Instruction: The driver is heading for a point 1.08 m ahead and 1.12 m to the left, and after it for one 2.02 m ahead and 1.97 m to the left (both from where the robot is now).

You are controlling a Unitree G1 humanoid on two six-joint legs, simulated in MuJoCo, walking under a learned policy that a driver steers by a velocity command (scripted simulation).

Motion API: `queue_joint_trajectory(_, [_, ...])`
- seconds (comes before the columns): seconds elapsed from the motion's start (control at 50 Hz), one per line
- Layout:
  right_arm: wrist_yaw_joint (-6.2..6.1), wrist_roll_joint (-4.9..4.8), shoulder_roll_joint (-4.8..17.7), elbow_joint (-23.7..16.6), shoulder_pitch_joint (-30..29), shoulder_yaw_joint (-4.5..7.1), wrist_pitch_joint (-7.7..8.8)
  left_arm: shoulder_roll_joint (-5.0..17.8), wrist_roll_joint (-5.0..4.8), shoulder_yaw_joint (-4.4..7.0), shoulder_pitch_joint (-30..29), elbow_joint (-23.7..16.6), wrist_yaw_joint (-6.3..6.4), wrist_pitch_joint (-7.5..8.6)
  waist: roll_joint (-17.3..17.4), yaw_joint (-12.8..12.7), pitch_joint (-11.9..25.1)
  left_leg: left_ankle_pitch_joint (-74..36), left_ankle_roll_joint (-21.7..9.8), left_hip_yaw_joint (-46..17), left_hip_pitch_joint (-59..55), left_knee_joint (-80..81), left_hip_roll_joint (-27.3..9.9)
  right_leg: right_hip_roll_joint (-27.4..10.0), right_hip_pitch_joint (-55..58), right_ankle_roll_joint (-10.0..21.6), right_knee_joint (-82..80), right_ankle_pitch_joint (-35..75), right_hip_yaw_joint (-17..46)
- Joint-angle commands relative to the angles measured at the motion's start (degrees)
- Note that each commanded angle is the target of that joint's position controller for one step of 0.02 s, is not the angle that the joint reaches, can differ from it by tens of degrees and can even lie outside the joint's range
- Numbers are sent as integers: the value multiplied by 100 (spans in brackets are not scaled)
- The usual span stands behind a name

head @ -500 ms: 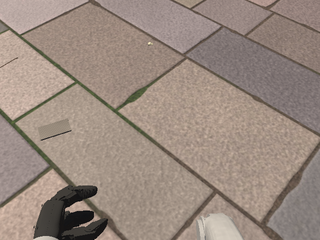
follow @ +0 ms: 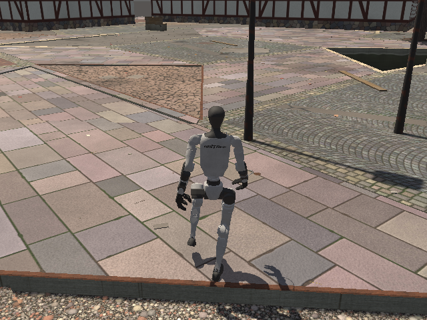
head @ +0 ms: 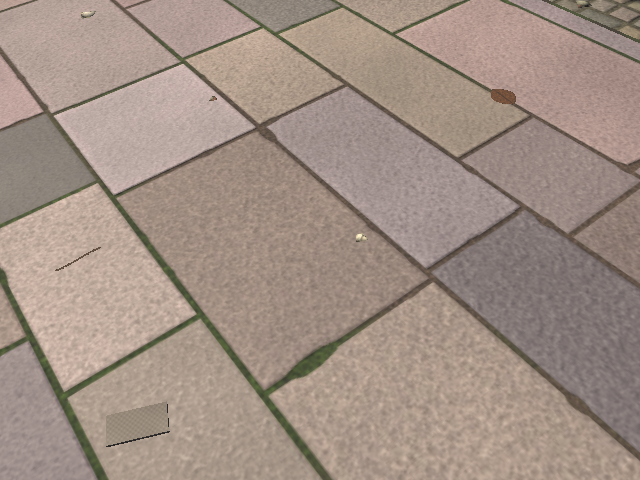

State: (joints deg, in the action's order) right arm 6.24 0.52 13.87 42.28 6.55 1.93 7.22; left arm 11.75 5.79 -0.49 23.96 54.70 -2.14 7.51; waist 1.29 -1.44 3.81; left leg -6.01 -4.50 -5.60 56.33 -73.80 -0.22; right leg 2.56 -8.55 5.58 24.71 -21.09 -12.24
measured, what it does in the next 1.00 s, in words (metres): walks ahead, turning left: left foot, then right foot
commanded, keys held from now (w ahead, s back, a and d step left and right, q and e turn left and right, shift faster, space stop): w+q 1.00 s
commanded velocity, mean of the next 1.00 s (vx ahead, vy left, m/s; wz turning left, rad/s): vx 0.50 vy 0.00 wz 0.56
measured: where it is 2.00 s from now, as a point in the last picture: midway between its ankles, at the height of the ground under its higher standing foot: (190, 343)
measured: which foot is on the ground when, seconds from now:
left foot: up 0.00-0.18, down 0.20-0.52, up 0.54-0.98, down 1.00-1.00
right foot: down 0.00-0.20, up 0.22-0.52, down 0.54-1.00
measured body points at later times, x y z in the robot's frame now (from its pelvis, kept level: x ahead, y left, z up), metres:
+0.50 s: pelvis +0.31 -0.03 -0.01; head +0.33 -0.04 +0.44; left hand +0.51 +0.23 -0.05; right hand +0.35 -0.29 -0.15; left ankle +0.21 +0.08 -0.73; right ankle +0.48 -0.16 -0.72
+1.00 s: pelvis +0.53 +0.06 -0.01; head +0.55 +0.08 +0.43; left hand +0.36 +0.31 -0.14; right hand +0.87 +0.02 -0.07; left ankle +0.56 +0.20 -0.74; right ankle +0.50 -0.15 -0.73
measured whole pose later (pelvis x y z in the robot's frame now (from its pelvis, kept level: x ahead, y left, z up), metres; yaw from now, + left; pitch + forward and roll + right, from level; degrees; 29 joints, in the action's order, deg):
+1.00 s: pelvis +0.53 +0.06 -0.01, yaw +36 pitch +3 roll -2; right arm 2.2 -1.0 15.6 32.0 3.5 3.5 0.6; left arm 18.1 -1.4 5.4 20.2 49.9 0.7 3.8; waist 0.9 -5.1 0.6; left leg 9.6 -5.7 2.1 29.5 -34.4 -1.6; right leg -6.2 -1.8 -4.3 27.7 -25.6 -11.7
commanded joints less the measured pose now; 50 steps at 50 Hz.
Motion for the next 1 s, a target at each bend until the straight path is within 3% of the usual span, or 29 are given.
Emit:
queue_joint_trajectory(0.02, [-45,-55,337,-472,-664,141,-14,976,-21,199,371,-242,-38,50,-614,26,-256,121,129,171,-142,1548,24,-1458,1003,-743,-999,4830,479])
queue_joint_trajectory(0.06, [-116,-24,305,-514,-752,148,-129,1041,-40,209,444,-175,-146,67,-665,204,-406,336,63,293,-371,2194,150,-1584,1275,-700,-981,5694,329])
queue_joint_trajectory(0.12, [-139,50,598,-334,-231,247,-244,1455,-178,317,172,-388,-101,88,-836,536,-434,932,83,983,-1777,3054,516,-1473,1078,-1191,-661,7701,-174])
queue_joint_trajectory(0.18, [-339,117,1162,407,1714,516,-115,2059,-238,517,-340,-844,71,-133,-711,1021,-474,962,-49,1383,-4020,4195,1018,-1393,316,-2139,1076,9524,-307])
queue_joint_trajectory(0.2, [-487,94,1266,1014,3128,678,-31,1998,-35,509,-346,-754,-6,-206,376,1564,-16,-347,-411,733,-5759,4590,762,-1159,-627,-2187,3799,6704,38])
queue_joint_trajectory(0.22, [-600,417,688,1581,3697,482,-65,843,150,223,-219,-493,-318,-218,950,1448,669,-1026,-1135,-379,-7615,3772,55,-472,-2852,-1885,6506,-505,670])
queue_joint_trajectory(0.24, [-528,277,1320,1390,4213,583,-15,-56,12,-42,73,-892,-421,-121,707,1262,1920,-2667,-2217,-2161,-9040,3506,-1142,-178,-3789,-1853,7347,-1467,1839])
queue_joint_trajectory(0.26, [-546,214,1429,1169,3500,702,120,519,-336,70,-1203,-1499,-313,30,259,1588,643,-1613,-2174,-2889,-8407,4298,-1521,-103,-5325,-1876,7200,-1563,2496])
queue_joint_trajectory(0.28, [-566,25,907,913,2150,587,166,811,-382,111,-1724,-1718,-159,58,130,1243,110,-249,-1921,-2430,-7235,4655,-1400,-328,-5488,-1590,6416,-1268,2478])
queue_joint_trajectory(0.3, [-515,-63,380,729,1302,350,121,769,-130,92,-1666,-1737,26,-29,-136,744,-43,437,-1771,-2204,-5667,5199,-1140,-582,-4657,-1224,5741,-1088,2237])
queue_joint_trajectory(0.32, [-412,-11,116,462,394,125,48,613,7,53,-1144,-1549,156,-126,-194,68,-237,984,-1668,-2015,-3627,5700,-902,-803,-3242,-876,4995,-927,2130])
queue_joint_trajectory(0.34, [-549,-309,692,215,321,242,-90,864,-916,198,-1990,-2261,326,-11,-537,-262,-1041,1735,-1565,-2863,-2480,6248,-821,-676,-2872,-890,4150,-597,1721])
queue_joint_trajectory(0.36, [-650,-204,1040,163,255,323,-154,823,-938,126,-2063,-2191,388,64,-596,-236,-1094,1593,-1450,-2498,-2125,6363,-763,-724,-2579,-895,3296,-212,1613])
queue_joint_trajectory(0.38, [-730,-121,1349,56,391,425,-194,708,-794,70,-1897,-2054,412,104,-469,-158,-809,1318,-1245,-1852,-1860,6232,-450,-684,-1743,-869,2405,332,1509])
queue_joint_trajectory(0.4, [-776,-94,1515,85,766,499,-225,726,-741,84,-1777,-1910,407,93,-190,11,-424,1296,-1104,-1482,-1924,6035,-252,-512,-1093,-932,1982,1101,1448])
queue_joint_trajectory(0.44, [-799,-209,1257,180,1294,453,-288,886,-802,181,-1626,-1839,389,16,209,73,-55,1932,-840,-1427,-2371,5652,-203,-331,-558,-1057,1430,2085,1522])
queue_joint_trajectory(0.48, [-811,-299,907,195,1623,378,-390,967,-791,278,-1591,-1840,404,-75,298,41,-40,2590,-526,-1550,-2806,5099,-110,-229,-362,-1051,989,1747,1551])
queue_joint_trajectory(0.52, [-818,-219,486,95,1631,283,-410,1110,-763,436,-861,-1709,399,-62,312,-418,127,2702,-115,-1367,-2655,3749,168,-493,527,-735,697,1169,1740])
queue_joint_trajectory(0.54, [-796,-101,-135,-30,1843,131,-376,1538,-659,556,-75,-1623,394,-75,-794,-567,818,3579,194,-636,-2027,1599,608,-1859,1625,-217,315,362,3359])
queue_joint_trajectory(0.56, [-740,-257,-115,-327,2447,106,-267,1986,-562,647,186,-1530,321,-122,-2555,-161,1188,4077,304,-244,-701,31,597,-2995,2244,700,-824,-988,6546])
queue_joint_trajectory(0.58, [-745,-351,322,-253,2221,207,-276,1597,-609,607,-144,-1602,314,-118,-1778,-204,642,3509,368,-320,-118,-894,156,-2885,1854,795,-1097,-2230,6743])
queue_joint_trajectory(0.6, [-738,-325,434,-386,1605,235,-318,1283,-650,544,-463,-1593,327,-135,-1222,-250,8,2914,347,-112,73,-1113,-64,-2619,1251,609,-1062,-1891,5582])
queue_joint_trajectory(0.62, [-742,-252,429,-428,1335,256,-375,1052,-584,483,-875,-1592,317,-153,-848,-112,-271,2474,345,4,-254,-919,-251,-2241,578,452,-1004,-878,4510])
queue_joint_trajectory(0.68, [-680,-186,398,-648,1064,323,-519,696,-523,445,-1295,-1428,296,-145,-954,158,-443,2141,373,10,-1131,-27,-500,-1652,-420,267,-1180,798,2734])
queue_joint_trajectory(0.78, [-554,-135,222,-1035,355,189,-583,1126,-569,640,-996,-1111,347,-123,-540,25,-259,1419,422,152,-1389,1821,-636,-1876,-64,467,-1360,1900,1777])
queue_joint_trajectory(0.92, [-396,-185,470,-1408,-568,220,-623,1610,-752,806,-712,-859,285,-242,-581,-239,-590,1492,102,706,-2077,3492,-389,-2009,524,160,-1190,2065,982])
queue_joint_trajectory(0.96, [-393,-135,652,-1378,-231,336,-629,1759,-783,848,-740,-829,286,-305,-625,48,-343,1782,-135,1112,-2945,3925,14,-1896,645,1,-294,3903,573])
queue_joint_trajectory(0.98, [-412,-129,878,-1158,504,486,-640,1693,-775,818,-676,-809,294,-333,-480,421,67,1563,-314,1298,-4117,4283,335,-1644,407,-149,805,4715,226])
queue_joint_trajectory(1.0, [-495,-165,1295,-899,1625,696,-675,1473,-643,727,-604,-888,314,-318,-128,914,643,1508,-615,542,-5965,4257,37,-1417,-845,-406,2448,3960,107])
